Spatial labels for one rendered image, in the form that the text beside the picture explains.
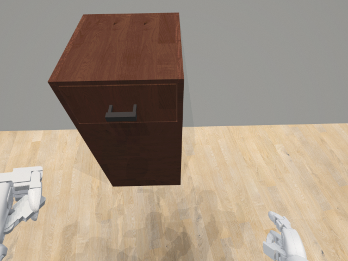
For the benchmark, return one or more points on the drawer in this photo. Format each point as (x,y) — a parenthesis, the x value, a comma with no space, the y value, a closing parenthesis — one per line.
(90,103)

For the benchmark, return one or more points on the cabinet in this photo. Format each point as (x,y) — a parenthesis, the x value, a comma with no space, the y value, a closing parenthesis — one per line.
(109,49)

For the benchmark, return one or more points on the robot right hand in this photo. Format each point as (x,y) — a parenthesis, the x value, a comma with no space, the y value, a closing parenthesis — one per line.
(280,247)

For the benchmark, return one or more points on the handle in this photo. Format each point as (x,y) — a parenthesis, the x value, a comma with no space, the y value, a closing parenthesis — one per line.
(121,116)

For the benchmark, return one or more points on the robot left hand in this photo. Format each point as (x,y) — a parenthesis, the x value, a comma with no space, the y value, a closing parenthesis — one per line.
(25,185)

